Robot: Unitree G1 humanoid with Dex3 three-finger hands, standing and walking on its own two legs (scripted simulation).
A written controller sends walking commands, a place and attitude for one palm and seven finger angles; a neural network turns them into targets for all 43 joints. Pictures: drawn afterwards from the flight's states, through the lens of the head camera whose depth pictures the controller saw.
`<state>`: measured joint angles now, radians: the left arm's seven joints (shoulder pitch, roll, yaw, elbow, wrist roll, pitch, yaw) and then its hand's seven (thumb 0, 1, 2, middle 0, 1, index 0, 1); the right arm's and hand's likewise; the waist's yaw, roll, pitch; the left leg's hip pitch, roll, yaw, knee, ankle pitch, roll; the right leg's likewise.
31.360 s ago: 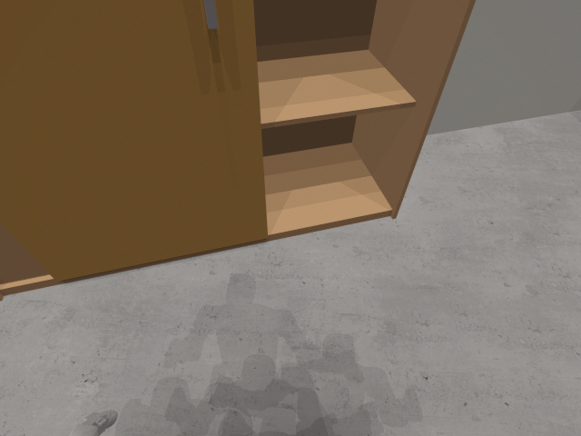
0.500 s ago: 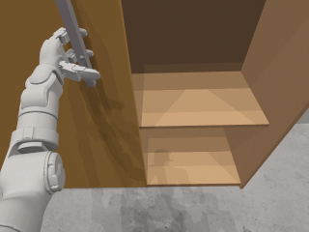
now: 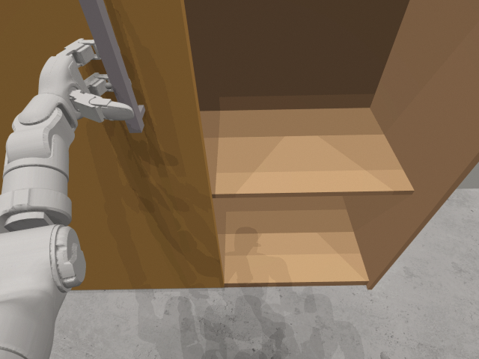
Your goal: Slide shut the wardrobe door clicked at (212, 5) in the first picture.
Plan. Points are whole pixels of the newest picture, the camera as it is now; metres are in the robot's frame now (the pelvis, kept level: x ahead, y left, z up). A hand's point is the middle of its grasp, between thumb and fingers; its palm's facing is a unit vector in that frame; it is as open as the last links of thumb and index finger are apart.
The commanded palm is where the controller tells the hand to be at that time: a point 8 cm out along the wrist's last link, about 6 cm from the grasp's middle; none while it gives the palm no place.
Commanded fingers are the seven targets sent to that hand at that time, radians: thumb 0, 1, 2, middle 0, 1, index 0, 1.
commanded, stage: move the hooked fingers beside the handle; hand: left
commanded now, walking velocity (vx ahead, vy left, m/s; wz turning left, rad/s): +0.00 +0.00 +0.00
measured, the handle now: (117, 56) +0.50 +0.18 +0.28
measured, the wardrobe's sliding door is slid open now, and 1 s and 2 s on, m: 0.61 0.61 0.61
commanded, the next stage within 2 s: feel for the door with the fingertips in 1.28 s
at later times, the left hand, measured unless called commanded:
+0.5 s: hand (87, 91) +0.46 +0.23 +0.24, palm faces +0.02 -1.00 -0.02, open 13.8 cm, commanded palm +0.43 +0.27 +0.25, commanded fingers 0.00 -0.50 0.30 -0.30 -1.20 -0.30 -1.20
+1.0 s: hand (98, 90) +0.45 +0.21 +0.25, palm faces +0.04 -1.00 -0.03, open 13.9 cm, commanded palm +0.43 +0.26 +0.25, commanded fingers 0.00 -0.50 0.30 -0.30 -1.20 -0.30 -1.20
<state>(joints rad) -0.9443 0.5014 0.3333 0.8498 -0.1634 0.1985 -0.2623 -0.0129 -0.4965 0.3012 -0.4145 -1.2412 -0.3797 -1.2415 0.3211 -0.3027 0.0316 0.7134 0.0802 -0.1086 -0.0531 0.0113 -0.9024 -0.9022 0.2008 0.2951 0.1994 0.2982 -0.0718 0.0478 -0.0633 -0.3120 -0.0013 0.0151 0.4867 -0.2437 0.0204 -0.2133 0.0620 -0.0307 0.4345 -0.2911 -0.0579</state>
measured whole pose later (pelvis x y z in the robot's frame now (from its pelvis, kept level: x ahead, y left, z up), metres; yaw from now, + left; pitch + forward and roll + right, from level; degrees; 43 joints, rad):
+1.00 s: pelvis +0.00 +0.01 +0.00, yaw +0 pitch +3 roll +0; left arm -0.89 0.47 0.31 0.75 -0.16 0.21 -0.21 -0.01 -0.50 0.30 -0.32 -1.22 -0.31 -1.21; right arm 0.28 -0.28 0.04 0.70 0.07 -0.13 -0.06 0.01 -0.90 -0.90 0.20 0.30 0.20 0.30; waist -0.05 0.05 -0.05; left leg -0.29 -0.02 0.02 0.48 -0.25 0.04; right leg -0.19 0.04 -0.03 0.43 -0.30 -0.04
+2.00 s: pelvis +0.00 +0.00 +0.00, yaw +1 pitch +3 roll +0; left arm -0.95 0.45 0.30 0.80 -0.16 0.22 -0.20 -0.01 -0.50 0.30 -0.36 -1.23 -0.34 -1.23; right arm 0.28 -0.28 0.04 0.72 0.08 -0.11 -0.06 0.01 -0.90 -0.90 0.20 0.30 0.20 0.30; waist -0.06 0.04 -0.05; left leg -0.30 -0.01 0.01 0.49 -0.25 0.02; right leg -0.20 0.05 -0.04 0.44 -0.30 -0.05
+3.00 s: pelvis +0.00 +0.00 +0.00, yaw +1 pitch +2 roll +0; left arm -0.87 0.34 0.25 0.64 -0.18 0.26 -0.11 -0.01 -0.50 0.30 -0.30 -1.20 -0.30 -1.20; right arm 0.26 -0.28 0.03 0.73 0.07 -0.11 -0.05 0.01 -0.90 -0.90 0.20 0.30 0.20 0.30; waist -0.03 0.05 -0.05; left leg -0.26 -0.01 0.01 0.46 -0.24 0.02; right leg -0.16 0.05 -0.03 0.42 -0.30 -0.06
